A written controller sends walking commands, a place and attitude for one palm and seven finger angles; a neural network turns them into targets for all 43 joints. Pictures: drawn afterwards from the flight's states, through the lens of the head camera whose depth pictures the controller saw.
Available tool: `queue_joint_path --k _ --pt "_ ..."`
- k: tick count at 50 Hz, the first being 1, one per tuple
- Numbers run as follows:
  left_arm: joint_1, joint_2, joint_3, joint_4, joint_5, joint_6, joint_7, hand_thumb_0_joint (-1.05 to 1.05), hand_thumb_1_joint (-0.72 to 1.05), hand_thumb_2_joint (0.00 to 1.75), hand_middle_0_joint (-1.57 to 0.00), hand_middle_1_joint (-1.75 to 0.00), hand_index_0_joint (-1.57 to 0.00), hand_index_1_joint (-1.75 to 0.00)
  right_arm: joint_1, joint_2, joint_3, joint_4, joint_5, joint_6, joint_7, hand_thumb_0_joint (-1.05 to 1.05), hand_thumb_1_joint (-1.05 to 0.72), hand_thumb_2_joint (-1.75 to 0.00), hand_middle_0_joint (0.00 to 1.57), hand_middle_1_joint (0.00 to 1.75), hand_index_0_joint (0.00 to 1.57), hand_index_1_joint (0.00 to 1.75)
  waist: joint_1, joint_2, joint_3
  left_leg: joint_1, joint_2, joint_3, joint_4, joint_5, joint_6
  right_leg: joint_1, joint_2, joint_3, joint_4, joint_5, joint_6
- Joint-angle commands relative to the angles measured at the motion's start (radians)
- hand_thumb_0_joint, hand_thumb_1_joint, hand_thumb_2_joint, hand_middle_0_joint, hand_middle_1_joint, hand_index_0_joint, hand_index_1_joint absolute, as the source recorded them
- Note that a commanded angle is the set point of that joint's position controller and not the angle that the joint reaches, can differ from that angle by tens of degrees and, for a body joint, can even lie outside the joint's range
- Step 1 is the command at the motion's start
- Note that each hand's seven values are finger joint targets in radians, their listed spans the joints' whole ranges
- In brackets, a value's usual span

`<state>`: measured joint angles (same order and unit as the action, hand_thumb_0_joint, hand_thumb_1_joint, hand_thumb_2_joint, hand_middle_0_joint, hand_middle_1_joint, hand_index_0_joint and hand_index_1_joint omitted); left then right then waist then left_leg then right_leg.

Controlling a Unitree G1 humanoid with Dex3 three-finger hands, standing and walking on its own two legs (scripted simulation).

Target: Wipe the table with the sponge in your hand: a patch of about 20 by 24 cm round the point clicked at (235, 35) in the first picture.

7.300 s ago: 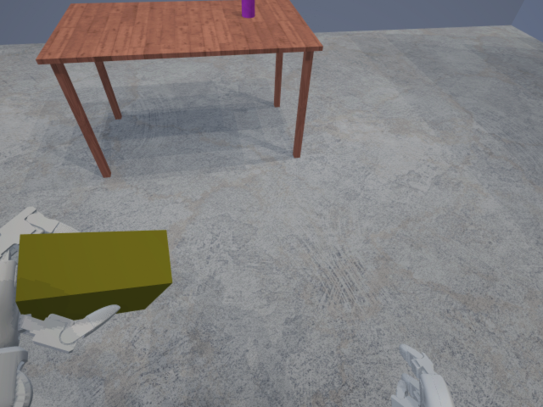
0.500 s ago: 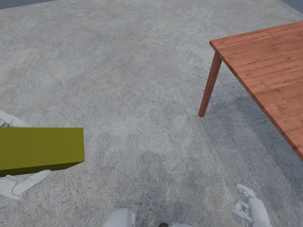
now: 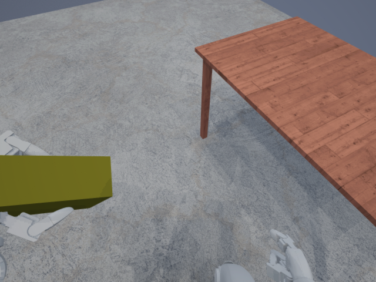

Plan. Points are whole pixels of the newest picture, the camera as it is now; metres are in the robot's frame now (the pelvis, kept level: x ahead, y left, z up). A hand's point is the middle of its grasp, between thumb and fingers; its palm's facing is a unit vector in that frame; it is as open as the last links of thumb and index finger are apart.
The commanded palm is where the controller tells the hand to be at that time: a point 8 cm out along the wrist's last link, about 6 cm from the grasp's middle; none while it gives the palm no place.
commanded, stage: turn to face it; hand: left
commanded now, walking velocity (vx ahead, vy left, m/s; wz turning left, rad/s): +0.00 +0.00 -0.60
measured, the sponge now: (71, 186) +0.22 +0.21 +0.15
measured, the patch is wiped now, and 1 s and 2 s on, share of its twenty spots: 0.00 0.00 0.00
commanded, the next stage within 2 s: none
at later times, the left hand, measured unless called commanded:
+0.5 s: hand (140, 175) +0.24 +0.10 +0.18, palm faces +0.10 -0.83 -0.55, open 10.4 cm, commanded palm +0.20 +0.15 +0.18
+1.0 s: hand (265, 221) +0.19 -0.08 +0.17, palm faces -0.22 -0.75 -0.62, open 10.4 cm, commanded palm +0.17 +0.00 +0.18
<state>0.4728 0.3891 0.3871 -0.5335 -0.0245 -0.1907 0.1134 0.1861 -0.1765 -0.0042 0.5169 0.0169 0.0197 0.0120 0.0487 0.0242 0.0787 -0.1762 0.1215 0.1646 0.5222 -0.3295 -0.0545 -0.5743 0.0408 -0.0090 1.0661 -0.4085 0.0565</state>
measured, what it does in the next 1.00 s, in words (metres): steps to the right, turning right: right foot, then left foot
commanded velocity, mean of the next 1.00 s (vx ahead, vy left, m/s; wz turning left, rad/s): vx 0.00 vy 0.00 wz -0.60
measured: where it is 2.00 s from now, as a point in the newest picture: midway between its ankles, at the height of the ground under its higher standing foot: outside the picture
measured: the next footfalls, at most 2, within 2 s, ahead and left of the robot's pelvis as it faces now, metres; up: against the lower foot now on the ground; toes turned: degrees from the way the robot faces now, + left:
right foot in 0.12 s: +0.05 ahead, -0.18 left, +0.00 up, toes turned -9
left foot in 0.44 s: +0.04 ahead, +0.03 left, +0.00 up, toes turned -11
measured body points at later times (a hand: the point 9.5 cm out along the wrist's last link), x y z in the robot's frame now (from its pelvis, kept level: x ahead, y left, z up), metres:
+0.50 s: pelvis -0.04 -0.07 -0.01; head +0.02 -0.07 +0.44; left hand +0.23 +0.14 +0.21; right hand +0.05 -0.37 -0.09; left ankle +0.00 +0.04 -0.73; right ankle +0.00 -0.17 -0.71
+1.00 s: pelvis -0.13 -0.13 +0.00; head -0.09 -0.20 +0.44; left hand +0.20 -0.03 +0.21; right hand -0.13 -0.43 -0.12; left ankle -0.06 +0.01 -0.64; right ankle -0.11 -0.20 -0.73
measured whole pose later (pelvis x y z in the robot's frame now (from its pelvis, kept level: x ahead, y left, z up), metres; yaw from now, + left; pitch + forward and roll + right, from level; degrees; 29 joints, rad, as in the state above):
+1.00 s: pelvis -0.13 -0.13 +0.00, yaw -36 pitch +1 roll +2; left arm 0.60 0.46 0.44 -0.58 -0.07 -0.20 0.13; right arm 0.12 -0.25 -0.04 0.55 0.01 0.07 -0.01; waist -0.03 0.04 0.15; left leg -0.54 0.06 0.02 1.20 -0.41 -0.11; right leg -0.35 0.07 -0.01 0.53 -0.19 -0.10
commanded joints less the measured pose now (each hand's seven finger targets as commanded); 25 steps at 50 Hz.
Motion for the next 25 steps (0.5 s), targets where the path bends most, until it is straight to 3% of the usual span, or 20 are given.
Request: queue_joint_path --k 1,3,4,5,6,7,8,9,10,11,13,15,17,19,20,21,22,23,24,25 --pt "-0.134 0.125 0.049 -0.227 -0.007 -0.056 0.029 0.00 0.10 1.30 -1.20 -1.60 -1.20 -1.60 -0.014 -0.180 -0.062 -0.129 0.016 -0.086 -0.011 0.00 -0.90 -0.90 0.20 0.30 0.20 0.30 -0.047 0.202 -0.066 0.008 0.232 -0.015 -0.095 0.474 0.096 0.165 -0.021 -0.121 -0.324 0.026 0.020" --pt "-0.175 0.140 0.054 -0.185 0.001 -0.051 0.030 0.00 0.10 1.30 -1.20 -1.60 -1.20 -1.60 -0.011 -0.182 -0.064 -0.120 0.011 -0.105 -0.014 0.00 -0.90 -0.90 0.20 0.30 0.20 0.30 -0.041 0.189 -0.102 0.005 0.215 0.026 0.039 0.468 0.064 0.296 -0.003 -0.166 -0.464 0.125 0.023" --pt "-0.192 0.153 0.066 -0.163 0.003 -0.051 0.032 0.00 0.10 1.30 -1.20 -1.60 -1.20 -1.60 -0.010 -0.176 -0.064 -0.114 0.013 -0.113 -0.012 0.00 -0.90 -0.90 0.20 0.30 0.20 0.30 -0.034 0.145 -0.124 -0.009 0.193 0.037 0.147 0.438 0.046 0.375 -0.003 -0.166 -0.552 0.214 0.017" --pt "-0.204 0.168 0.065 -0.148 0.014 -0.047 0.036 0.00 0.10 1.30 -1.20 -1.60 -1.20 -1.60 -0.008 -0.164 -0.061 -0.109 0.015 -0.114 -0.011 0.00 -0.90 -0.90 0.20 0.30 0.20 0.30 -0.036 0.055 -0.149 -0.077 0.139 0.047 0.310 0.331 0.020 0.455 -0.085 -0.064 -0.625 0.353 -0.028" --pt "-0.197 0.224 0.117 -0.166 0.010 -0.059 0.046 0.00 0.10 1.30 -1.20 -1.60 -1.20 -1.60 -0.044 -0.129 -0.050 -0.129 0.016 -0.117 -0.015 0.00 -0.90 -0.90 0.20 0.30 0.20 0.30 -0.018 -0.196 -0.170 -0.281 0.026 0.028 0.524 -0.111 -0.015 0.581 -0.258 0.230 -0.633 0.816 -0.130" --pt "-0.166 0.285 0.193 -0.169 0.000 -0.074 0.060 0.00 0.10 1.30 -1.20 -1.60 -1.20 -1.60 -0.088 -0.126 -0.039 -0.131 0.003 -0.120 -0.027 0.00 -0.90 -0.90 0.20 0.30 0.20 0.30 -0.008 -0.320 -0.200 -0.409 -0.028 -0.081 0.694 -0.355 -0.032 0.560 -0.393 0.420 -0.628 1.083 -0.207" --pt "-0.137 0.260 0.186 -0.196 -0.010 -0.072 0.057 0.00 0.10 1.30 -1.20 -1.60 -1.20 -1.60 -0.094 -0.124 -0.050 -0.117 0.006 -0.108 -0.029 0.00 -0.90 -0.90 0.20 0.30 0.20 0.30 -0.006 -0.290 -0.254 -0.366 -0.001 -0.180 0.753 -0.305 -0.028 0.528 -0.392 0.416 -0.631 0.951 -0.208" --pt "-0.089 0.268 0.194 -0.259 -0.023 -0.079 0.051 0.00 0.10 1.30 -1.20 -1.60 -1.20 -1.60 -0.097 -0.131 -0.058 -0.132 0.008 -0.092 -0.023 0.00 -0.90 -0.90 0.20 0.30 0.20 0.30 -0.007 -0.261 -0.238 -0.372 0.003 -0.207 0.766 -0.265 -0.029 0.511 -0.377 0.440 -0.639 0.798 -0.224" --pt "-0.009 0.296 0.253 -0.298 -0.031 -0.089 0.054 0.00 0.10 1.30 -1.20 -1.60 -1.20 -1.60 -0.126 -0.115 -0.035 -0.128 0.002 -0.075 -0.015 0.00 -0.90 -0.90 0.20 0.30 0.20 0.30 -0.001 -0.120 -0.281 -0.397 0.002 -0.207 0.730 -0.230 -0.030 0.565 -0.352 0.398 -0.594 0.780 -0.243" --pt "0.057 0.261 0.239 -0.339 -0.043 -0.098 0.052 0.00 0.10 1.30 -1.20 -1.60 -1.20 -1.60 -0.134 -0.102 -0.022 -0.128 0.002 -0.060 -0.010 0.00 -0.90 -0.90 0.20 0.30 0.20 0.30 -0.008 -0.086 -0.300 -0.379 -0.009 -0.189 0.661 -0.207 -0.028 0.565 -0.324 0.335 -0.588 0.745 -0.236" --pt "0.098 0.255 0.264 -0.386 -0.051 -0.106 0.057 0.00 0.10 1.30 -1.20 -1.60 -1.20 -1.60 -0.136 -0.108 -0.024 -0.127 -0.001 -0.042 -0.003 0.00 -0.90 -0.90 0.20 0.30 0.20 0.30 -0.021 -0.081 -0.321 -0.313 -0.029 -0.152 0.509 -0.170 -0.031 0.529 -0.291 0.297 -0.607 0.689 -0.228" --pt "0.130 0.253 0.282 -0.381 -0.055 -0.107 0.060 0.00 0.10 1.30 -1.20 -1.60 -1.20 -1.60 -0.128 -0.114 -0.034 -0.126 -0.003 -0.035 -0.002 0.00 -0.90 -0.90 0.20 0.30 0.20 0.30 -0.026 -0.117 -0.328 -0.258 -0.041 -0.132 0.359 -0.145 -0.032 0.502 -0.270 0.297 -0.611 0.618 -0.229" --pt "0.143 0.248 0.289 -0.365 -0.048 -0.099 0.061 0.00 0.10 1.30 -1.20 -1.60 -1.20 -1.60 -0.108 -0.127 -0.046 -0.129 -0.001 -0.032 0.001 0.00 -0.90 -0.90 0.20 0.30 0.20 0.30 -0.021 -0.144 -0.298 -0.195 -0.061 -0.128 0.256 -0.122 -0.024 0.419 -0.263 0.347 -0.636 0.516 -0.230" --pt "0.157 0.225 0.276 -0.300 -0.046 -0.083 0.058 0.00 0.10 1.30 -1.20 -1.60 -1.20 -1.60 -0.081 -0.134 -0.050 -0.119 0.002 -0.027 -0.001 0.00 -0.90 -0.90 0.20 0.30 0.20 0.30 -0.030 -0.128 -0.276 -0.098 -0.072 -0.123 0.126 -0.065 -0.015 0.323 -0.236 0.369 -0.652 0.381 -0.200" --pt "0.157 0.210 0.259 -0.274 -0.050 -0.074 0.055 0.00 0.10 1.30 -1.20 -1.60 -1.20 -1.60 -0.068 -0.141 -0.050 -0.113 0.007 -0.026 -0.004 0.00 -0.90 -0.90 0.20 0.30 0.20 0.30 -0.044 -0.100 -0.271 -0.019 -0.056 -0.127 0.012 -0.009 -0.004 0.283 -0.218 0.349 -0.616 0.355 -0.173" --pt "0.130 0.205 0.245 -0.281 -0.048 -0.077 0.049 0.00 0.10 1.30 -1.20 -1.60 -1.20 -1.60 -0.061 -0.150 -0.054 -0.117 0.007 -0.030 -0.012 0.00 -0.90 -0.90 0.20 0.30 0.20 0.30 -0.051 -0.046 -0.255 0.069 -0.005 -0.161 -0.097 0.038 0.022 0.197 -0.166 0.324 -0.541 0.301 -0.133" --pt "0.099 0.201 0.238 -0.277 -0.045 -0.084 0.044 0.00 0.10 1.30 -1.20 -1.60 -1.20 -1.60 -0.071 -0.168 -0.059 -0.124 -0.002 -0.032 -0.022 0.00 -0.90 -0.90 0.20 0.30 0.20 0.30 -0.048 0.101 -0.212 0.110 0.144 -0.300 -0.186 0.081 0.084 0.051 -0.068 0.237 -0.378 0.078 -0.082" --pt "0.080 0.202 0.231 -0.272 -0.027 -0.089 0.041 0.00 0.10 1.30 -1.20 -1.60 -1.20 -1.60 -0.082 -0.180 -0.066 -0.139 0.000 -0.034 -0.029 0.00 -0.90 -0.90 0.20 0.30 0.20 0.30 -0.028 0.276 -0.188 0.086 0.325 -0.420 -0.206 0.295 0.175 -0.022 0.011 0.092 -0.106 -0.150 -0.030" --pt "0.067 0.212 0.227 -0.220 -0.010 -0.089 0.041 0.00 0.10 1.30 -1.20 -1.60 -1.20 -1.60 -0.093 -0.158 -0.061 -0.124 -0.006 -0.044 -0.033 0.00 -0.90 -0.90 0.20 0.30 0.20 0.30 -0.030 0.262 -0.182 -0.007 0.378 -0.393 -0.219 0.292 0.198 -0.004 -0.014 0.046 0.119 -0.136 -0.017" --pt "0.013 0.216 0.214 -0.222 -0.006 -0.090 0.042 0.00 0.10 1.30 -1.20 -1.60 -1.20 -1.60 -0.107 -0.148 -0.052 -0.121 -0.019 -0.056 -0.034 0.00 -0.90 -0.90 0.20 0.30 0.20 0.30 -0.032 0.261 -0.144 -0.049 0.367 -0.353 -0.195 0.356 0.197 -0.018 -0.052 0.069 0.177 -0.113 -0.010"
